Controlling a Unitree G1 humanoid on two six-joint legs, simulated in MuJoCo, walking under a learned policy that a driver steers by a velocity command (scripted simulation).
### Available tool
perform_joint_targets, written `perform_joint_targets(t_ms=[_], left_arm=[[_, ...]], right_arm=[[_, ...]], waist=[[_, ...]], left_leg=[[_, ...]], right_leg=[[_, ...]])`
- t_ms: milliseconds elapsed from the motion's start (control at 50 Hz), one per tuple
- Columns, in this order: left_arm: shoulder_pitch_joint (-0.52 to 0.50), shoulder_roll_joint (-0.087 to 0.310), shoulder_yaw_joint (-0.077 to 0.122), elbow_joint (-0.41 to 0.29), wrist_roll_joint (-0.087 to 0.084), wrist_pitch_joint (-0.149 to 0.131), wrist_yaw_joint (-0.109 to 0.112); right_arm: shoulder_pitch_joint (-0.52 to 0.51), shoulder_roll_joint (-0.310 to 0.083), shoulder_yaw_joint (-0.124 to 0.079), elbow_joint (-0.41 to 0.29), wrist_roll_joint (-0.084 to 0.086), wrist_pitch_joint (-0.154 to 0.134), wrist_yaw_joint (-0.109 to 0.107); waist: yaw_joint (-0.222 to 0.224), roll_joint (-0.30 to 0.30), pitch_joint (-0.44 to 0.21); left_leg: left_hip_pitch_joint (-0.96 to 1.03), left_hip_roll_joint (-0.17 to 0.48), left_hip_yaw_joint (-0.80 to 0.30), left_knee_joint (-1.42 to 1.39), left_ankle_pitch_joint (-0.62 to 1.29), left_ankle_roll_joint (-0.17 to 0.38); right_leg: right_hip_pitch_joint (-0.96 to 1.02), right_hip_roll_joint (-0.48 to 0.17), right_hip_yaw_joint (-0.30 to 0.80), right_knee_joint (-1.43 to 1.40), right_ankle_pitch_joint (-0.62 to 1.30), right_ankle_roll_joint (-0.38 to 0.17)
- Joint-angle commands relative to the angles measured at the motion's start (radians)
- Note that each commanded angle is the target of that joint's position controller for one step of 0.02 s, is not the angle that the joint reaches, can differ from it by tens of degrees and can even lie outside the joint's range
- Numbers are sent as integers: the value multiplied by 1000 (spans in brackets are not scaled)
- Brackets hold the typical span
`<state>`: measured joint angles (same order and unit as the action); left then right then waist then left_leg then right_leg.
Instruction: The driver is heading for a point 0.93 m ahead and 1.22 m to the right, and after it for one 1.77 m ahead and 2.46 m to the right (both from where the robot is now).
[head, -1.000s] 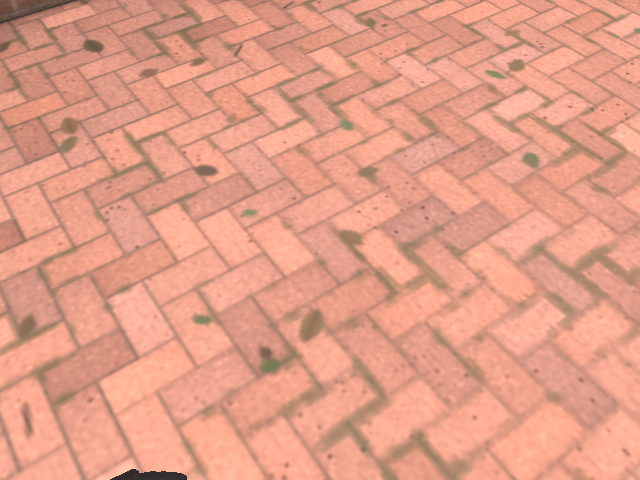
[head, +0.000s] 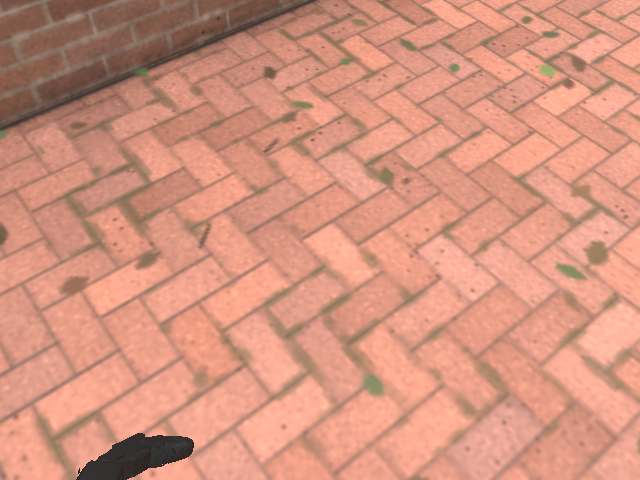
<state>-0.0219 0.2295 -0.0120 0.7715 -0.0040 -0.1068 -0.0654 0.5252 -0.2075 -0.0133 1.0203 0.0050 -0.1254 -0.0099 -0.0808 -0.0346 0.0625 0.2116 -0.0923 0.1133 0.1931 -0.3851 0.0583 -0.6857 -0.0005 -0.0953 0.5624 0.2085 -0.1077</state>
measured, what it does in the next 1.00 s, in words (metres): walks ahead, turning right: right foot, then left foot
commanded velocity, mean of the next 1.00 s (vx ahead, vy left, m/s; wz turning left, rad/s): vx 0.12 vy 0.00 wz -0.88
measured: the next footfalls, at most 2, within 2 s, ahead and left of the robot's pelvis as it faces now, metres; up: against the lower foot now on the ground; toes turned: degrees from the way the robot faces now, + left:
right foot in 0.04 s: +0.28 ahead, -0.05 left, +0.00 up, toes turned -2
left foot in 0.50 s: +0.46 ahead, +0.06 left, +0.00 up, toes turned -40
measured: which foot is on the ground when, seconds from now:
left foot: down 0.00-0.02, up 0.04-0.48, down 0.50-0.96, up 0.98-1.00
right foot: up 0.00-0.02, down 0.04-0.50, up 0.52-0.94, down 0.96-1.00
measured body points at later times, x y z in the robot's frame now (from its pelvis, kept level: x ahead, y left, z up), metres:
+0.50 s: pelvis +0.27 +0.02 +0.01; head +0.30 +0.00 +0.46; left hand +0.52 +0.25 -0.08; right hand +0.37 -0.30 -0.06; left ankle +0.43 +0.08 -0.72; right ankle +0.24 -0.05 -0.72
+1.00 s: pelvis +0.29 +0.01 +0.00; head +0.29 -0.04 +0.45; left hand +0.62 +0.04 -0.07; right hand +0.14 -0.28 -0.11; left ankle +0.43 +0.08 -0.71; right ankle +0.20 -0.05 -0.73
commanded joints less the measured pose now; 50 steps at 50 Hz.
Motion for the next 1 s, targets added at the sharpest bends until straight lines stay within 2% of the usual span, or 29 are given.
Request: perform_joint_targets(t_ms=[20,40,60,80,100,120,140,160,200,260,320,360,400,460,480,500,520,540,560,580,600,620,660,720,780,920,960,980,1000], left_arm=[[273,214,85,9,-35,-20,-7],[480,232,100,65,-24,-9,2],[495,260,92,89,-1,1,13],[434,280,89,27,71,-9,19],[357,264,108,-33,58,10,26],[261,232,104,-71,22,19,33],[191,197,94,-87,-10,28,35],[175,194,91,-102,-9,31,38],[178,186,93,-115,-4,40,41],[209,228,111,-125,-10,67,73],[233,243,124,-140,-33,116,112],[249,239,127,-154,-39,136,128],[260,225,130,-173,-29,145,134],[226,206,132,-217,-21,148,132],[197,194,129,-234,-24,150,128],[234,147,115,-236,-25,155,121],[334,85,98,-223,-10,157,116],[383,177,115,-256,-16,144,99],[385,254,132,-230,-2,137,90],[351,284,145,-217,-28,144,88],[336,292,147,-189,-28,160,97],[323,265,141,-197,-23,168,97],[293,192,118,-223,-23,169,94],[229,157,106,-254,-23,157,92],[210,156,106,-262,-18,155,83],[219,166,126,-252,-21,178,51],[317,185,150,-210,-21,183,57],[391,279,182,-198,-21,178,72],[363,412,197,-232,0,162,81]], right_arm=[[-149,-268,-53,-111,-27,34,-60],[-252,-268,-56,-149,-31,44,-61],[-192,-105,-19,-191,-79,32,-38],[4,-34,12,-201,-23,8,-10],[-66,-148,-5,-225,-9,-10,2],[-151,-184,-17,-270,2,-14,3],[-205,-201,-29,-279,-14,-7,-5],[-218,-201,-35,-298,-24,8,-12],[-233,-190,-41,-331,-30,37,-22],[-326,-136,-30,-388,-29,54,-43],[-417,-139,-31,-423,-12,73,-49],[-491,-148,-33,-448,-7,76,-44],[-540,-160,-37,-463,-6,68,-35],[-519,-192,-57,-452,-6,45,-23],[-474,-192,-63,-434,-3,39,-19],[-438,-193,-66,-421,-10,39,-17],[-444,-228,-73,-446,-25,56,-25],[-402,-235,-75,-446,-58,69,-23],[-418,-188,-73,-472,-49,75,-29],[-457,-180,-76,-471,-41,85,-34],[-471,-153,-66,-487,-34,98,-40],[-490,-159,-64,-488,-27,108,-46],[-477,-174,-66,-474,-27,117,-52],[-405,-195,-79,-440,-39,123,-54],[-410,-224,-95,-423,-30,123,-46],[-432,-261,-122,-386,4,113,-16],[-404,-219,-116,-362,15,117,-12],[-373,-171,-106,-358,1,123,-5],[-423,-134,-89,-446,-37,120,-7]], waist=[[237,203,-216],[346,172,-256],[224,-193,-265],[135,-239,-504],[184,-59,-538],[133,46,-390],[78,180,-258],[49,172,-192],[19,115,-130],[28,55,-178],[55,-25,-265],[82,-62,-252],[98,-96,-212],[85,-134,-185],[61,-127,-185],[73,-28,-227],[128,165,-271],[160,341,-318],[135,244,-280],[133,235,-238],[114,134,-202],[116,105,-155],[104,129,-111],[61,177,-151],[58,186,-183],[83,211,-178],[123,151,-181],[132,-73,-140],[84,-348,-132]], left_leg=[[-164,212,-1,467,1339,-121],[-273,163,15,797,1180,-152],[-644,-3,-19,1215,-135,-162],[-913,-48,-253,1521,-297,-179],[-911,2,-315,1489,-186,-134],[-945,36,-301,1406,-127,-104],[-917,63,-266,1325,-95,-98],[-885,72,-265,1264,-80,-106],[-820,92,-256,1108,-72,-125],[-738,41,-214,800,53,-153],[-703,-5,-237,631,215,-164],[-719,-16,-264,547,254,-160],[-739,-13,-298,472,252,-152],[-656,14,-334,310,250,-124],[-554,38,-316,198,333,-103],[-369,149,-358,134,460,-45],[-183,367,-541,198,713,62],[-176,537,-780,149,692,211],[-209,523,-735,168,718,251],[-250,487,-650,161,539,244],[-329,392,-533,147,389,184],[-412,332,-441,136,369,149],[-457,271,-306,106,394,131],[-356,320,-261,89,435,173],[-327,372,-220,85,421,186],[-366,425,-80,146,328,108],[-467,378,-1,304,245,11],[-693,275,93,569,24,-85],[-1034,124,30,843,-286,-154]], right_leg=[[510,113,-2,-8,49,-20],[684,46,83,-133,151,-58],[957,-108,266,18,577,-95],[1215,-341,739,23,682,-347],[1135,-320,748,-82,540,-349],[974,-263,683,-138,319,-328],[759,-202,633,-210,182,-286],[609,-181,616,-241,194,-281],[430,-112,535,-260,256,-251],[329,-16,465,-206,345,-182],[382,22,489,-149,218,-73],[418,26,544,-140,60,-28],[462,15,613,-129,-57,-23],[498,2,702,-71,-140,-23],[461,30,692,-21,-209,-5],[363,95,624,125,-529,30],[185,212,450,353,-891,73],[60,192,365,536,-933,114],[42,119,336,659,-886,170],[-25,75,275,745,-786,191],[1,34,258,793,-695,204],[10,30,225,811,-628,207],[20,11,151,734,-564,212],[0,-44,123,621,-551,220],[50,-86,118,511,-540,208],[306,-62,26,139,-516,111],[499,-8,25,-54,-417,47],[650,-145,273,-188,-185,-36],[722,-364,675,-190,7,-223]])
